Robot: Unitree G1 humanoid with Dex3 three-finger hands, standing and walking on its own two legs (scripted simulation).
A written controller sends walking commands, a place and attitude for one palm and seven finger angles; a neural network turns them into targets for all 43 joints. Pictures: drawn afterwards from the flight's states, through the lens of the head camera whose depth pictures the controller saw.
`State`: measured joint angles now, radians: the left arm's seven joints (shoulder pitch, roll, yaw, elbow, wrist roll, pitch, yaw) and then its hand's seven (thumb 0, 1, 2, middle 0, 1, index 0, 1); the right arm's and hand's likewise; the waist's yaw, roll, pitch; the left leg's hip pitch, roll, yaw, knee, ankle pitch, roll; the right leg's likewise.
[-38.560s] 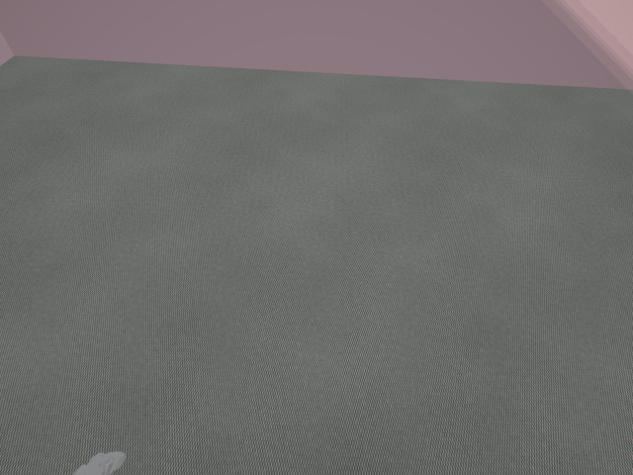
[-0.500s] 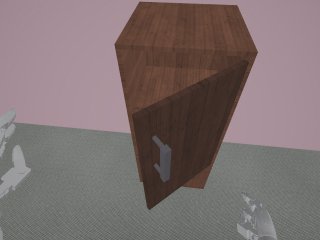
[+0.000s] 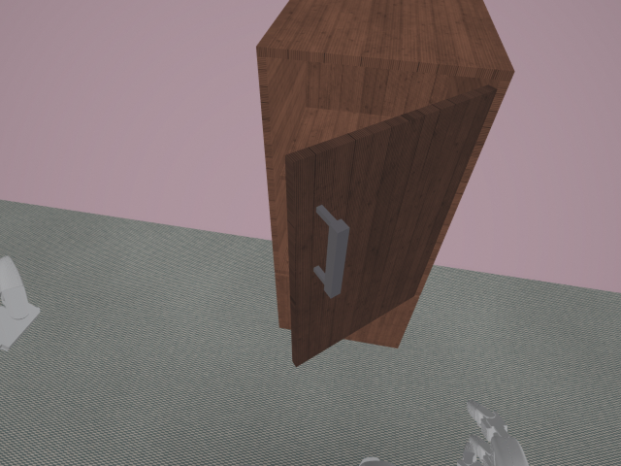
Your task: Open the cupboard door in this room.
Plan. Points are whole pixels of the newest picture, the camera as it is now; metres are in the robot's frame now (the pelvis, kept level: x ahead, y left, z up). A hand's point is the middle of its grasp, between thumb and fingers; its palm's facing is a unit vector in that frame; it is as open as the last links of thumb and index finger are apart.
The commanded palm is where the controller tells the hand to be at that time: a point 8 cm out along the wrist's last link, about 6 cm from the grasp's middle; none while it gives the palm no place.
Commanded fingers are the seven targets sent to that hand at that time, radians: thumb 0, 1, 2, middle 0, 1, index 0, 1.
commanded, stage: step back with the hand held close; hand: left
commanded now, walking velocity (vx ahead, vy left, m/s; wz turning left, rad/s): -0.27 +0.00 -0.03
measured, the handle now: (328, 253) +0.41 +0.00 +0.03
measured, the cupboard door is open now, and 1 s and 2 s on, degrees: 43 43 43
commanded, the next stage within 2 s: stop stepping back and stand still in 0.60 s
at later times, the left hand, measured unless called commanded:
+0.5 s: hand out of the picture +0.09 +0.27 +0.19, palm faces +0.49 -0.72 -0.49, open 7.4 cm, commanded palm +0.01 +0.31 +0.20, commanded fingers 0.00 0.90 0.90 -0.20 -0.30 -0.20 -0.30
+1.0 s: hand out of the picture +0.01 +0.20 +0.20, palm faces +0.30 -0.82 -0.49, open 7.4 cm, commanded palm -0.06 +0.25 +0.20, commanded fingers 0.00 0.90 0.90 -0.20 -0.30 -0.20 -0.30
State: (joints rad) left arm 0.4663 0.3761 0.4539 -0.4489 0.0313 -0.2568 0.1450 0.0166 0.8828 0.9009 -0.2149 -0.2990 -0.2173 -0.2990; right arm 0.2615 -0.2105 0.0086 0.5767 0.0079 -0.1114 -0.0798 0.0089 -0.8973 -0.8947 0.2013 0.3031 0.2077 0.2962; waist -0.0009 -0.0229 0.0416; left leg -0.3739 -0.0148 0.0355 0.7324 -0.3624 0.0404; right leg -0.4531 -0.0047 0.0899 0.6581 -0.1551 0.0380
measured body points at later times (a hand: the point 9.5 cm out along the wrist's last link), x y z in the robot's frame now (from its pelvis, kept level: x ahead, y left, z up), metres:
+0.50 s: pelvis -0.11 +0.00 +0.00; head -0.07 +0.02 +0.45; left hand +0.05 +0.31 +0.21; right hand +0.10 -0.23 -0.07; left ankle -0.02 +0.12 -0.72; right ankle +0.01 -0.14 -0.69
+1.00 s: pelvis -0.23 -0.03 +0.02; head -0.23 -0.02 +0.47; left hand -0.01 +0.24 +0.22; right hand -0.15 -0.31 -0.07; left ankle -0.16 +0.07 -0.71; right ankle -0.28 -0.15 -0.71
